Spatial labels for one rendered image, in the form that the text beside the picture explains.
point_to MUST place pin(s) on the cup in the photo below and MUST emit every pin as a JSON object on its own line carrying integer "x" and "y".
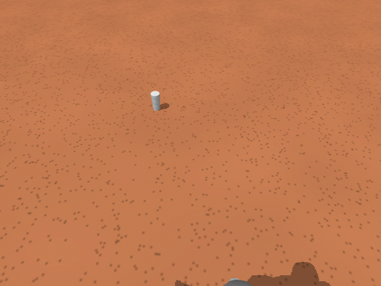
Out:
{"x": 155, "y": 96}

